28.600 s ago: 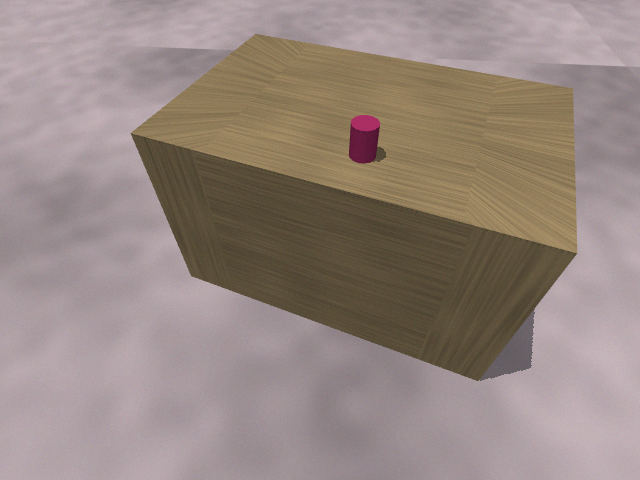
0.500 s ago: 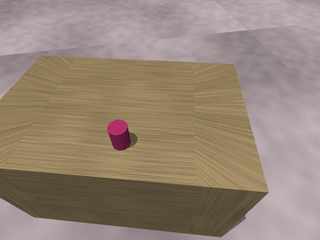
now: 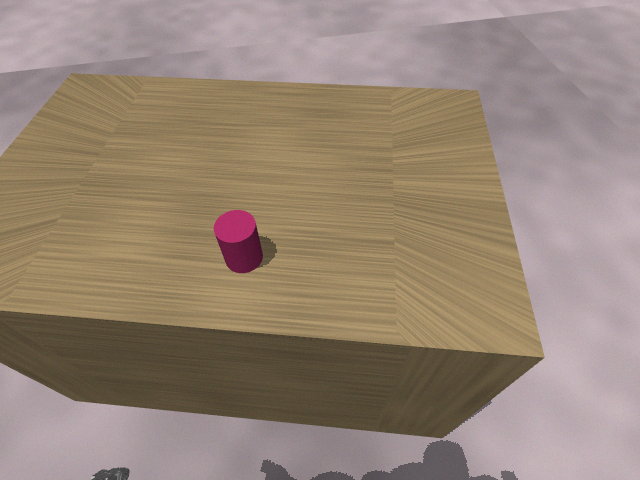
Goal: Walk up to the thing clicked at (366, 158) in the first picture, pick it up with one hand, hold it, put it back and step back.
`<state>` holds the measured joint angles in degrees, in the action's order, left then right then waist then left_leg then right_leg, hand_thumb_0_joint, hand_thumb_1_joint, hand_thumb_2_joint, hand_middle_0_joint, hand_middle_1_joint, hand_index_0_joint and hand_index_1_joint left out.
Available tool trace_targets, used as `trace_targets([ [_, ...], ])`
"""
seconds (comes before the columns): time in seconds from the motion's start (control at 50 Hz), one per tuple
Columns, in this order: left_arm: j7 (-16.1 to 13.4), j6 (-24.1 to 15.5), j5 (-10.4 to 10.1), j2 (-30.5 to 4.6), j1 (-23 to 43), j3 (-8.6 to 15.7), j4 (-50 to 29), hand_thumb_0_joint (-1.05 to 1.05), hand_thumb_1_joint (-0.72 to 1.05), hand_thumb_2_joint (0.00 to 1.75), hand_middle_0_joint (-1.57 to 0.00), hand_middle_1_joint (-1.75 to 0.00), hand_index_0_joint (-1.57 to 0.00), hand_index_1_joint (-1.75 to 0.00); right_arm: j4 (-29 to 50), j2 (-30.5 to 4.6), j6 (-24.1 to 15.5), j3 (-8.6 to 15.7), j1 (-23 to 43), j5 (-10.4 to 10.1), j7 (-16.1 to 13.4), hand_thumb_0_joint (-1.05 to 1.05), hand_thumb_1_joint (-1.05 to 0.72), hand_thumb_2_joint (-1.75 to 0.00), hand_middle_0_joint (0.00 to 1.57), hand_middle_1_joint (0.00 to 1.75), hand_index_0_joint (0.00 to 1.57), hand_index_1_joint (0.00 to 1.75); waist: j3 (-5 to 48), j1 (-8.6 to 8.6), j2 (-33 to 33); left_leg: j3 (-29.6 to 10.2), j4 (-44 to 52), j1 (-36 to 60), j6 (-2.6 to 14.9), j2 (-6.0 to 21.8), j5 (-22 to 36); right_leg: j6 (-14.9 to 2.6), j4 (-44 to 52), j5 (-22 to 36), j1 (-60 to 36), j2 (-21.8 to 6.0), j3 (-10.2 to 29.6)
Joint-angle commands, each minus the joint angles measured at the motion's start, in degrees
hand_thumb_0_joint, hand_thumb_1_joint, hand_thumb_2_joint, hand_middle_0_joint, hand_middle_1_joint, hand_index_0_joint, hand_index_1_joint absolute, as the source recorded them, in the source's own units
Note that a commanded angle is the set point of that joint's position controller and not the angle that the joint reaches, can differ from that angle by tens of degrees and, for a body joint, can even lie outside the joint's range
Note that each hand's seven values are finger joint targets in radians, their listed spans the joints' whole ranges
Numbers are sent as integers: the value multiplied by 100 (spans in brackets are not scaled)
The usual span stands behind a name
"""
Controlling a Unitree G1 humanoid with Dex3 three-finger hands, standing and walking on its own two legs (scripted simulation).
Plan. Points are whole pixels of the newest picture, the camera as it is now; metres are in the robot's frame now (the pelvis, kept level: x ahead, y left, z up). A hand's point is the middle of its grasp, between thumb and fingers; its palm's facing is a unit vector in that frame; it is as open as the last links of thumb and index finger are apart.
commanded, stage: step back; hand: left
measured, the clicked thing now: (239, 242) +0.49 +0.17 -0.08
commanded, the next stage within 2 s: none
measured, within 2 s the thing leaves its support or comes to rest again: neither
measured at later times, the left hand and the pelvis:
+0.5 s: hand out of the picture +0.04 +0.32 -0.18, palm faces -0.11 -0.93 -0.36, open 7.4 cm; pelvis -0.08 +0.06 -0.01, yaw -4 degrees
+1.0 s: hand out of the picture -0.05 +0.32 -0.16, palm faces -0.03 -0.93 -0.37, open 7.4 cm; pelvis -0.20 +0.07 -0.02, yaw -1 degrees
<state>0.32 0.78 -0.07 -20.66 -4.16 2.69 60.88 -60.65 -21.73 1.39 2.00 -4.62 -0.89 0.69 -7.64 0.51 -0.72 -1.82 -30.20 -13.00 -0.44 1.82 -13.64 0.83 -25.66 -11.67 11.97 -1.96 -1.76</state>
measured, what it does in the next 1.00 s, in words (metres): walks backwards: right foot, then left foot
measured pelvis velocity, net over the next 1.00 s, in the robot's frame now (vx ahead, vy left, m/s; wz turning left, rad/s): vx -0.20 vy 0.07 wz -0.02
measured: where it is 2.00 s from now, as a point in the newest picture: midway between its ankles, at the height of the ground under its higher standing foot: outside the picture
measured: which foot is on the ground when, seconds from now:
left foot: down 0.00-0.64, up 0.66-0.94, down 0.96-1.00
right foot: down 0.00-0.18, up 0.20-0.60, down 0.62-0.98, up 1.00-1.00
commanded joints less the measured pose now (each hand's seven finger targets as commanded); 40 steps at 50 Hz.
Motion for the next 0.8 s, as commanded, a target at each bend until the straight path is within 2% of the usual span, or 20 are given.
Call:
trace_targets([
  [0.0,-153,-30,145,-1749,428,411,-891,0,90,90,-20,-30,-20,-30,585,-1147,135,367,-468,59,-41,0,-90,-90,20,30,20,30,1114,69,1207,-167,-2602,-109,319,-333,-1755,-1664,431,2293,435,-1999,1600],
  [0.04,-169,1,187,-1649,810,381,-1089,0,90,90,-20,-30,-20,-30,662,-1086,166,400,-760,20,0,0,-90,-90,20,30,20,30,980,275,1224,-345,-2629,-151,379,-208,-1732,-1509,113,2143,772,-1743,1161],
  [0.08,-181,35,221,-1565,685,355,-1209,0,90,90,-20,-30,-20,-30,751,-1110,118,423,-848,22,-4,0,-90,-90,20,30,20,30,1069,148,1173,-88,-1584,-384,297,-203,-1249,-1217,-313,2220,228,-1459,1045],
  [0.12,-161,138,121,-1553,693,319,-1308,0,90,90,-20,-30,-20,-30,693,-1074,29,474,-1107,145,-38,0,-90,-90,20,30,20,30,1080,284,876,244,130,-24,212,-287,109,-890,-1124,1828,202,-1098,814],
  [0.14,-154,204,38,-1274,422,279,-1357,0,90,90,-20,-30,-20,-30,797,-1241,-27,517,-980,259,-71,0,-90,-90,20,30,20,30,1025,145,70,-552,825,113,239,226,1418,-615,-1907,949,446,-534,604],
  [0.16,-187,244,-16,-866,186,212,-1424,0,90,90,-20,-30,-20,-30,956,-1814,-91,628,-779,373,-86,0,-90,-90,20,30,20,30,995,-69,-1305,-2212,929,688,464,1317,3213,-346,-2684,-1980,1615,586,534],
  [0.18,-273,261,38,-1113,284,290,-1401,0,90,90,-20,-30,-20,-30,1048,-2286,-104,687,-645,269,-82,0,-90,-90,20,30,20,30,1102,192,-1306,-2728,895,249,1183,1836,3579,-254,-3361,-2739,1486,843,1329],
  [0.2,-322,272,78,-1277,393,314,-1312,0,90,90,-20,-30,-20,-30,1130,-2122,-109,670,-461,255,-101,0,-90,-90,20,30,20,30,1030,195,-983,-2666,922,85,1236,1815,3307,-265,-3903,-2688,1460,840,1596],
  [0.24,-316,266,-25,-1271,-37,306,-1160,0,90,90,-20,-30,-20,-30,1253,-1595,-114,528,97,298,-196,0,-90,-90,20,30,20,30,994,-207,-701,-1398,418,738,1069,1200,3367,-263,-4394,-1899,1973,811,1584],
  [0.26,-303,246,-19,-1283,-181,295,-1171,0,90,90,-20,-30,-20,-30,1318,-1497,-123,514,6,276,-234,0,-90,-90,20,30,20,30,1016,-187,-865,-1273,318,732,1162,1208,3371,-213,-4453,-1723,1941,759,1425],
  [0.34,-230,163,92,-1227,-152,325,-1411,0,90,90,-20,-30,-20,-30,1309,-1276,-130,507,-583,223,-291,0,-90,-90,20,30,20,30,1173,53,-592,-1183,157,1590,1226,1183,3608,20,-3889,-1706,1989,712,1161],
  [0.44,-176,135,104,-1148,-157,380,-1568,0,90,90,-20,-30,-20,-30,1419,-1407,-113,526,-809,203,-316,0,-90,-90,20,30,20,30,1064,259,-656,-1218,106,1564,1409,1357,3521,15,-2704,-1761,1597,551,901],
  [0.54,-96,85,155,-1081,-793,426,-1386,0,90,90,-20,-30,-20,-30,1607,-1483,-63,496,-318,180,-257,0,-90,-90,20,30,20,30,1179,-12,-614,-1034,59,483,1197,1285,1970,-179,-1054,-1059,299,362,359],
  [0.58,-93,32,193,-1095,-1175,449,-1273,0,90,90,-20,-30,-20,-30,1615,-1422,-26,455,-133,125,-216,0,-90,-90,20,30,20,30,1211,-243,-455,-779,-250,-89,823,1070,1363,-374,-81,45,-376,180,452],
  [0.6,-98,-7,263,-1429,-1096,532,-1364,0,90,90,-20,-30,-20,-30,1651,-1261,-26,398,-202,82,-204,0,-90,-90,20,30,20,30,1168,-147,307,-546,-707,-842,493,610,650,-656,49,463,-609,-452,1482],
  [0.62,-75,19,163,-1879,-842,618,-1477,0,90,90,-20,-30,-20,-30,1697,-1064,-16,377,101,46,-218,0,-90,-90,20,30,20,30,720,-285,1389,80,-1813,-1108,134,-541,-991,-1533,620,740,213,-1436,2757],
  [0.64,-88,-19,251,-2025,-529,634,-1713,0,90,90,-20,-30,-20,-30,1643,-1162,31,424,98,79,-254,0,-90,-90,20,30,20,30,446,-337,1529,-339,-3211,-1068,68,-718,-2311,-2057,841,1020,867,-2115,3432],
  [0.66,-106,-33,199,-1779,-292,584,-1820,0,90,90,-20,-30,-20,-30,1530,-1211,51,424,-168,87,-253,0,-90,-90,20,30,20,30,384,-172,1012,-781,-3769,-1071,60,-701,-2183,-1923,688,1388,957,-1925,3006],
  [0.7,-158,-26,158,-1448,64,502,-1930,0,90,90,-20,-30,-20,-30,1388,-1140,0,354,-571,-8,-258,0,-90,-90,20,30,20,30,580,93,795,-733,-3763,-1294,70,-818,-1671,-1455,199,2272,346,-1159,1747],
  [0.78,-195,9,235,-1269,-338,489,-2048,0,90,90,-20,-30,-20,-30,1496,-1119,-76,290,-608,59,-296,0,-90,-90,20,30,20,30,992,-242,877,-424,-2887,-1576,-70,-635,-1772,-1434,-257,2911,-870,-1102,1482],
])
